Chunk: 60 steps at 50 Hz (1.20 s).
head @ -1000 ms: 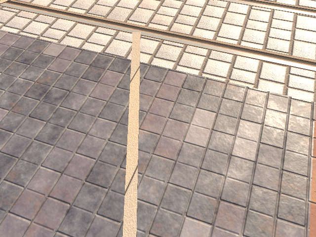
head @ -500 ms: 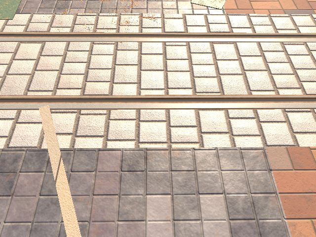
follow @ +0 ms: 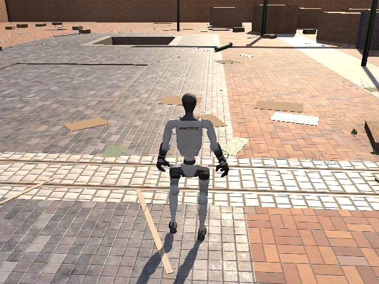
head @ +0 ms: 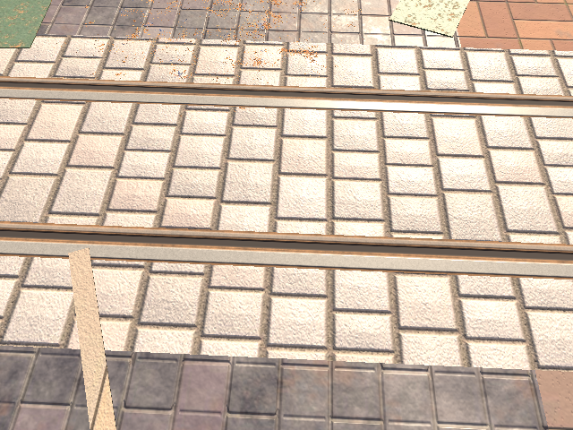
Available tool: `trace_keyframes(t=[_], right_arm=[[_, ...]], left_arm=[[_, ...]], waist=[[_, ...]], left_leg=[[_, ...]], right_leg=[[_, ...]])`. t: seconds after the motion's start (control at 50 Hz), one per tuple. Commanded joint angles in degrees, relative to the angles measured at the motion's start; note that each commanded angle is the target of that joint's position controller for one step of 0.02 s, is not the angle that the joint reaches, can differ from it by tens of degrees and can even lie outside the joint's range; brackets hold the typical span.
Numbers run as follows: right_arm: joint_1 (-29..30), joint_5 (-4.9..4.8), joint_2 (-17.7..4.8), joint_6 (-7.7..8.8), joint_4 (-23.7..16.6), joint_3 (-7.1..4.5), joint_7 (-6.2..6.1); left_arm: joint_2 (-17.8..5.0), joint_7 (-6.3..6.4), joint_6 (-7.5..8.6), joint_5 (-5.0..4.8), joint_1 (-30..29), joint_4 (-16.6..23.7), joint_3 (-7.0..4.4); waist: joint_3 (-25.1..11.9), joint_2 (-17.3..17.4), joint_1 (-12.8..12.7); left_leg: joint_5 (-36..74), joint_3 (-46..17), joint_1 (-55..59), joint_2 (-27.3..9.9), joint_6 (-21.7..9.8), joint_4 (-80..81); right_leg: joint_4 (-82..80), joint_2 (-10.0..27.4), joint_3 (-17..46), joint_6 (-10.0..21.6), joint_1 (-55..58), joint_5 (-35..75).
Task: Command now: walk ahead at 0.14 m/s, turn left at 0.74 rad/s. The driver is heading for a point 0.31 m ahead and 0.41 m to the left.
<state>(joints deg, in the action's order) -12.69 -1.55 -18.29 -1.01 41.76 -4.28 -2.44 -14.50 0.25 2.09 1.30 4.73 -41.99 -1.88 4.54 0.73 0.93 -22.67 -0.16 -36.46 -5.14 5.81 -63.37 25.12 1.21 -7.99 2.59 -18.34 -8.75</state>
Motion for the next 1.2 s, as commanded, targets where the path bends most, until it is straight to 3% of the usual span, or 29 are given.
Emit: trace_keyframes(t=[0.02,0.1,0.16,0.18,0.2,0.22,0.24,0.26,0.28,0.32,0.42,0.6,0.62,0.64,0.66,0.68,0.7,0.74,0.82,0.88,0.92,0.98,1.06,1.08,1.1,1.12,1.14,1.16,1.2], right_arm=[[-7.42,0.41,-1.15,-0.52,-2.64,-0.61,0.91],[-2.59,0.40,-3.67,-1.62,-5.36,-1.65,3.19],[-3.54,0.83,-5.24,-2.06,-6.19,-3.07,3.48],[-7.18,1.45,-8.07,-1.86,-5.51,-4.42,2.77],[-7.88,1.43,-16.62,-1.56,-6.86,-6.42,1.62],[-6.82,3.31,-17.24,-0.07,-9.10,-5.75,2.30],[-5.82,2.95,-15.33,1.21,-9.67,-5.46,3.19],[-3.79,1.75,-13.82,1.89,-9.75,-5.11,2.96],[-0.99,0.42,-11.54,1.61,-10.16,-4.49,2.36],[2.99,0.48,-9.38,0.44,-12.14,-3.74,0.83],[2.41,0.62,-10.44,-0.75,-13.44,-4.53,-0.65],[5.62,0.31,-9.95,-2.19,-15.57,-4.58,0.18],[6.73,-0.11,-9.53,-2.33,-15.89,-4.35,0.30],[4.49,-0.17,-7.11,-2.47,-15.76,-3.59,0.51],[1.73,-0.55,-4.94,-2.37,-16.60,-2.89,0.73],[1.11,0.31,-9.81,-1.44,-16.21,-4.28,1.19],[0.94,0.33,-12.78,-1.33,-14.82,-5.16,1.55],[-0.44,0.58,-11.11,-2.21,-12.78,-4.95,1.47],[3.92,-0.46,-6.53,-2.25,-15.07,-2.89,1.92],[5.86,-0.06,-5.41,-2.13,-16.19,-2.28,2.21],[5.65,-0.04,-5.11,-1.91,-16.26,-1.87,2.79],[4.35,-0.24,-6.06,-1.45,-15.04,-2.11,3.81],[-0.52,-0.53,-4.86,-1.23,-10.98,-2.20,4.30],[-5.31,-0.78,-4.18,-1.17,-8.25,-2.28,4.24],[-12.82,-0.88,-5.44,-0.92,-4.10,-3.13,3.85],[-20.39,5.05,-7.26,-1.33,-2.01,-3.06,4.87],[-18.75,3.52,-13.08,-0.79,-4.31,-3.00,4.88],[-15.66,2.85,-14.58,0.10,-7.02,-3.58,4.16],[-12.82,3.58,-11.89,1.31,-6.26,-2.60,3.04]], left_arm=[[-7.88,1.51,0.97,-0.25,-6.73,4.24,-2.82],[-9.37,1.49,0.03,-2.21,-5.55,2.54,-3.79],[-9.21,1.01,-0.58,-3.71,-4.35,1.06,-4.26],[-7.90,0.60,-0.88,-3.23,-1.42,-0.10,-4.14],[-6.09,0.31,-1.21,-0.55,0.06,1.95,-3.60],[-6.43,0.44,-1.43,0.22,-1.18,3.84,-3.29],[-8.57,0.61,-1.39,-0.97,-3.85,3.91,-3.72],[-8.40,0.99,-1.12,-1.60,-5.30,4.20,-3.79],[-8.46,1.59,-1.09,-1.01,-4.88,3.31,-3.93],[-9.09,1.75,-1.13,-0.57,-4.58,3.02,-4.23],[-6.05,1.21,-1.05,-1.45,-4.60,2.09,-3.32],[-8.49,-0.11,0.07,-1.95,-1.66,1.68,-4.64],[-8.97,-0.12,0.18,-1.89,0.64,0.99,-5.07],[-11.34,0.13,-0.10,-1.42,1.97,0.84,-5.82],[-15.62,0.62,-0.99,-0.07,0.56,1.44,-6.38],[-13.36,0.74,-0.71,1.50,-0.71,2.68,-6.12],[-10.10,1.33,-0.67,1.05,-3.97,4.44,-5.20],[-7.73,2.66,-1.38,-0.56,-6.46,5.60,-4.35],[-9.55,3.41,-2.41,0.01,-0.86,4.88,-4.40],[-11.49,2.78,-2.78,0.07,1.58,4.51,-5.17],[-13.89,2.07,-2.43,-0.99,3.89,4.17,-6.15],[-15.33,1.15,-0.84,-2.23,2.66,4.59,-6.79],[-14.71,-0.40,0.29,-3.25,0.34,4.21,-6.92],[-13.75,-0.60,0.07,-3.47,-1.44,4.19,-6.68],[-10.96,-0.58,-0.01,-2.75,-2.22,4.41,-5.96],[-8.01,-1.66,-1.48,2.01,0.60,4.40,-4.48],[0.25,-2.34,-1.55,3.01,-3.61,9.51,-1.89],[-2.45,-2.87,-0.49,4.47,-10.88,14.38,-1.83],[-9.32,-3.44,1.27,3.01,-9.01,12.14,-3.06]], waist=[[-11.08,-6.54,2.51],[-9.66,-6.65,1.28],[-8.56,-4.12,2.65],[-8.55,1.89,3.75],[-6.57,21.00,1.40],[-14.98,19.21,1.02],[-16.44,10.46,2.81],[-14.04,6.69,1.63],[-12.49,3.30,0.17],[-12.56,5.15,-1.65],[-14.14,4.39,-1.03],[-11.43,9.52,-0.92],[-11.31,8.70,-2.30],[-13.02,2.97,-1.44],[-11.81,-13.55,1.79],[-10.13,-15.95,1.46],[-8.68,-11.93,1.90],[-6.54,-7.35,1.73],[-5.39,-7.94,-2.48],[-7.51,-9.13,-4.20],[-9.81,-10.41,-4.97],[-8.07,-10.98,-3.27],[-6.02,-8.59,0.64],[-5.86,-6.52,3.52],[-6.12,-0.37,6.41],[-6.29,11.18,10.41],[-1.57,22.99,7.25],[-2.88,15.84,9.28],[-0.63,5.11,5.74]], left_leg=[[12.57,-0.45,10.65,-2.45,-1.73,9.50],[14.30,2.35,13.30,-0.80,-4.76,19.30],[15.29,4.92,19.12,2.53,-8.75,28.98],[24.15,1.48,25.35,3.16,-11.42,33.90],[52.61,-20.01,33.80,-9.04,-18.94,38.47],[43.31,-36.37,38.18,-14.66,-28.66,41.37],[35.15,-33.79,38.16,-13.90,-27.43,43.72],[29.82,-30.44,36.21,-11.16,-24.36,43.79],[26.13,-27.21,33.77,-8.91,-21.35,43.62],[25.99,-23.96,28.36,-5.82,-19.01,43.57],[24.59,-25.14,27.97,-2.76,-17.88,42.14],[15.55,-34.10,22.40,1.53,-15.10,39.86],[13.02,-33.27,19.94,3.48,-13.66,38.01],[-0.12,-29.34,14.72,7.21,-11.21,31.40],[-12.93,-16.27,3.33,15.92,-7.86,19.12],[-11.30,-13.03,-0.19,12.54,-5.04,5.15],[-6.93,-11.28,0.04,9.40,-3.90,-0.51],[-0.12,-8.65,-0.75,7.64,-2.41,-7.14],[3.29,-2.07,-4.91,3.13,-0.33,-3.94],[2.22,-0.90,-3.29,0.30,0.55,3.09],[1.62,1.16,0.06,-0.62,-0.61,7.15],[0.63,3.41,5.47,-0.97,-3.97,13.25],[-0.66,8.17,17.39,0.31,-8.62,24.06],[2.34,11.03,23.82,1.95,-9.87,29.08],[2.12,12.85,32.61,5.68,-11.42,33.19],[-9.47,-1.05,44.56,2.74,-14.01,37.69],[-9.77,-30.26,45.87,-9.40,-19.37,40.95],[-11.23,-43.56,45.72,-13.75,-23.83,52.54],[-13.23,-34.35,41.15,-11.98,-23.44,52.72]], right_leg=[[-9.20,15.79,3.48,10.55,1.85,23.60],[-6.16,17.22,0.23,7.67,6.21,16.17],[3.33,16.31,-2.45,2.46,7.16,10.89],[13.78,12.74,-4.30,-0.69,3.56,6.28],[33.62,3.82,-6.80,-6.54,-13.05,-23.20],[46.28,-2.68,6.77,-7.65,-21.93,-32.38],[48.90,-1.95,12.05,-6.06,-23.91,-28.55],[47.18,-1.22,13.54,-4.58,-24.63,-23.35],[43.98,-0.09,14.27,-4.31,-24.33,-19.21],[38.39,-0.65,14.62,-4.56,-19.01,-14.26],[23.92,-4.58,15.74,-6.67,-14.49,-10.19],[4.48,-5.56,16.65,-4.78,-1.22,-7.02],[-2.11,-4.36,15.75,-4.07,3.98,-1.85],[-5.77,3.39,20.64,-1.26,11.84,0.38],[-8.55,15.36,34.32,6.71,16.04,5.14],[-10.72,21.36,40.97,12.01,11.56,4.77],[-9.98,19.36,35.13,11.34,9.51,2.74],[-8.44,13.08,24.78,7.55,8.44,-0.20],[-9.22,12.53,15.67,9.08,13.42,7.75],[-8.83,15.02,12.56,10.23,17.64,11.12],[-12.15,16.74,12.13,9.17,17.36,-4.93],[-15.98,18.21,10.95,6.61,13.71,-21.12],[-13.50,17.97,4.57,3.88,9.86,-23.37],[-9.09,16.57,1.35,2.77,6.73,-24.45],[2.02,12.65,-3.00,1.30,2.09,-22.25],[30.15,8.10,-9.61,-0.61,-13.08,-25.16],[47.99,-0.12,-2.85,-3.21,-38.31,-32.75],[51.71,0.35,7.27,-4.37,-46.87,-25.60],[45.80,4.83,9.41,-5.02,-41.59,-13.67]])
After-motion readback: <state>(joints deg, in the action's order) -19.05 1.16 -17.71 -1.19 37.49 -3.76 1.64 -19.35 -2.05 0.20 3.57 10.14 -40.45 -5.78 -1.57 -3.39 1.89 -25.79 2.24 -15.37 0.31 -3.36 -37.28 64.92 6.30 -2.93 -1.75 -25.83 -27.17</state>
